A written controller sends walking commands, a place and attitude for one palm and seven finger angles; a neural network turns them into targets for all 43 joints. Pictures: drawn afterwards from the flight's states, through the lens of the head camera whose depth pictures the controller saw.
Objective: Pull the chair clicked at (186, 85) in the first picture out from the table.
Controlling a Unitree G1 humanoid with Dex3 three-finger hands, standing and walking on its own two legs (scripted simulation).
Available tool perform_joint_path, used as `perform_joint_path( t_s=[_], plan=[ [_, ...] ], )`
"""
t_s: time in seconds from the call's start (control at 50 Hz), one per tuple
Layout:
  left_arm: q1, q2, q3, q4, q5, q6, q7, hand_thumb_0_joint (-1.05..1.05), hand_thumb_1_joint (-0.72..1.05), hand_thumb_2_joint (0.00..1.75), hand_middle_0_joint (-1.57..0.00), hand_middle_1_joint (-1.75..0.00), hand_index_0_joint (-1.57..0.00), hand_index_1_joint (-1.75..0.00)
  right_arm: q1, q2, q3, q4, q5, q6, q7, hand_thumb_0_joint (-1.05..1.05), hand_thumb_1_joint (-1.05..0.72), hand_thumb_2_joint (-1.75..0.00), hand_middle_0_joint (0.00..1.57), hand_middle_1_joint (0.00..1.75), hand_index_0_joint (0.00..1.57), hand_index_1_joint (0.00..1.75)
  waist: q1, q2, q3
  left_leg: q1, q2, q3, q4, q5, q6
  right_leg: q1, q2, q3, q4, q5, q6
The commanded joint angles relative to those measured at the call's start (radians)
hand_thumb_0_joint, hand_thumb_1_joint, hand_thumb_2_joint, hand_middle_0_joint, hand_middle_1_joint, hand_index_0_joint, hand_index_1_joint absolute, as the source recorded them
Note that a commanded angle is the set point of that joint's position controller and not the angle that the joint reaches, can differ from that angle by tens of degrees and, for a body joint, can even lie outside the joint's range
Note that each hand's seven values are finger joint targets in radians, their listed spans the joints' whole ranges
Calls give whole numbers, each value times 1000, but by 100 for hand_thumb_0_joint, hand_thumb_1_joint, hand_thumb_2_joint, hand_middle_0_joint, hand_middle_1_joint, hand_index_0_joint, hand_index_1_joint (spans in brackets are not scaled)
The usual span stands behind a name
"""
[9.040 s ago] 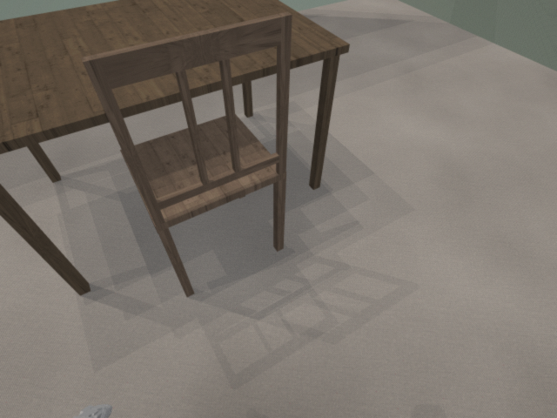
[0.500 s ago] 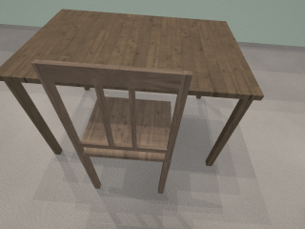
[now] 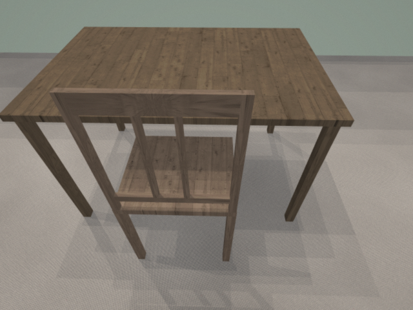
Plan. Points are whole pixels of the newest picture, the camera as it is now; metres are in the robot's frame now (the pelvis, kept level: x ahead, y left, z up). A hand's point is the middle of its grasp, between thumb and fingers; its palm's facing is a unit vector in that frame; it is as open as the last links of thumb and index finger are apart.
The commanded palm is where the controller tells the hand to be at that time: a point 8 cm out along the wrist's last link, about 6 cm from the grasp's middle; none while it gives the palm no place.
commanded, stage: look again from close up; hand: left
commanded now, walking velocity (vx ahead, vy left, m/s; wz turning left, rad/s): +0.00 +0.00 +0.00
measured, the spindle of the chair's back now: (147, 161) +0.50 +0.20 -0.05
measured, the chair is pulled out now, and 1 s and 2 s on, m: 0.00 0.00 0.00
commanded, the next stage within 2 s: shuffle to correct the standing spot in 0.52 s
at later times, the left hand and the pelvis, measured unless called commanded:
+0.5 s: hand out of the picture +0.01 +0.17 -0.17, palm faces +0.02 -0.98 -0.18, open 7.3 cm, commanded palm none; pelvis +0.01 +0.00 +0.00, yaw +0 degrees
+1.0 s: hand out of the picture +0.05 +0.17 -0.18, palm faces +0.04 -0.98 -0.19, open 7.4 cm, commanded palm none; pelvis +0.06 +0.00 +0.00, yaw -1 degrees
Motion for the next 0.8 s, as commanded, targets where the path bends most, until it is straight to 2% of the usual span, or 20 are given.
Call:
perform_joint_path(
  t_s=[0.0, 0.1, 0.14, 0.22, 0.24, 0.3, 0.32, 0.44, 0.5, 0.54, 0.6, 0.62, 0.68, 0.7, 0.74, 0.78],
  plan=[
    [44, 116, 22, -57, 0, -10, -2, 0, 90, 90, -20, -30, -20, -30, 46, -86, -15, -45, 3, -15, 1, 0, -90, -90, 20, 30, 20, 30, 1, -20, 127, -131, 89, -107, -187, -67, 23, -26, -64, 95, -111, -76, -50],
    [42, 117, 21, -58, -2, -9, -2, 0, 90, 90, -20, -30, -20, -30, 50, -91, -11, -25, 5, -20, 0, 0, -90, -90, 20, 30, 20, 30, 6, -43, 97, -104, 91, -104, -191, -11, 25, 5, -68, 91, -104, -9, -43],
    [40, 119, 23, -59, -1, -9, -3, 0, 90, 90, -20, -30, -20, -30, 47, -83, -11, -14, 6, -21, -1, 0, -90, -90, 20, 30, 20, 30, 9, -33, 106, -102, 94, -102, -198, 0, 26, 5, -68, 85, -106, 5, -42],
    [38, 121, 22, -50, -4, -12, -3, 0, 90, 90, -20, -30, -20, -30, 49, -85, -9, 2, 6, -22, -2, 0, -90, -90, 20, 30, 20, 30, 6, -38, 69, -60, 89, -89, -174, 65, 21, 16, -77, 93, -107, 44, -39],
    [37, 121, 23, -51, -3, -12, -3, 0, 90, 90, -20, -30, -20, -30, 47, -77, -9, 8, 8, -22, -3, 0, -90, -90, 20, 30, 20, 30, 8, -35, 76, -62, 89, -88, -179, 65, 23, 15, -76, 88, -109, 45, -40],
    [39, 121, 23, -44, -4, -14, -2, 0, 90, 90, -20, -30, -20, -30, 44, -81, -9, 19, 8, -26, -4, 0, -90, -90, 20, 30, 20, 30, 9, -15, 40, -30, 91, -81, -164, 139, 21, 38, -82, 86, -97, 114, -38],
    [37, 120, 24, -39, -5, -14, -2, 0, 90, 90, -20, -30, -20, -30, 42, -79, -9, 24, 8, -26, -5, 0, -90, -90, 20, 30, 20, 30, 8, -34, 39, -23, 93, -79, -161, 146, 20, 39, -84, 84, -96, 123, -36],
    [39, 116, 22, -27, -3, -14, -1, 0, 90, 90, -20, -30, -20, -30, 28, -69, -9, 42, 11, -24, -9, 0, -90, -90, 20, 30, 20, 30, 9, -24, 63, -14, 93, -73, -165, 169, 18, 39, -84, 84, -108, 151, -36],
    [45, 114, 22, -21, -5, -15, 0, 0, 90, 90, -20, -30, -20, -30, 25, -74, -10, 47, 10, -25, -10, 0, -90, -90, 20, 30, 20, 30, 7, -22, 38, 10, 93, -72, -156, 199, 15, 47, -89, 83, -103, 182, -35],
    [43, 112, 21, -18, -4, -14, 0, 0, 90, 90, -20, -30, -20, -30, 13, -68, -10, 53, 11, -23, -11, 0, -90, -90, 20, 30, 20, 30, 8, -25, 66, 6, 94, -69, -163, 186, 16, 37, -85, 84, -115, 172, -34],
    [43, 111, 20, -15, -4, -15, 1, 0, 90, 90, -20, -30, -20, -30, 16, -74, -11, 56, 9, -23, -11, 0, -90, -90, 20, 30, 20, 30, 6, -29, 53, 18, 95, -72, -161, 212, 15, 43, -88, 84, -108, 197, -33],
    [48, 111, 22, -13, -2, -14, 0, 0, 90, 90, -20, -30, -20, -30, 26, -78, -10, 61, 8, -23, -11, 0, -90, -90, 20, 30, 20, 30, 6, -29, 34, 26, 94, -68, -158, 166, 17, 57, -85, 80, -102, 146, -36],
    [52, 114, 28, -17, 6, -9, -7, 0, 90, 90, -20, -30, -20, -30, 26, -84, -14, 60, 3, -15, -5, 0, -90, -90, 20, 30, 20, 30, 8, -15, 86, -14, 83, -66, -157, -35, 29, 6, -75, 86, -104, -83, -51],
    [51, 117, 31, -21, 8, -9, -9, 0, 90, 90, -20, -30, -20, -30, 25, -82, -15, 57, 1, -15, -3, 0, -90, -90, 20, 30, 20, 30, 9, -13, 107, -30, 81, -69, -157, -73, 31, -8, -73, 92, -106, -125, -55],
    [53, 115, 35, -27, 10, -9, -14, 0, 90, 90, -20, -30, -20, -30, 29, -78, -17, 53, 1, -14, -2, 0, -90, -90, 20, 30, 20, 30, 9, -29, 142, -56, 82, -76, -158, -116, 40, -29, -63, 94, -103, -164, -64],
    [57, 115, 38, -29, 10, -13, -15, 0, 90, 90, -20, -30, -20, -30, 36, -81, -17, 48, 0, -21, -1, 0, -90, -90, 20, 30, 20, 30, 9, -12, 142, -60, 82, -78, -138, -72, 45, -25, -63, 92, -75, -124, -70]
  ],
)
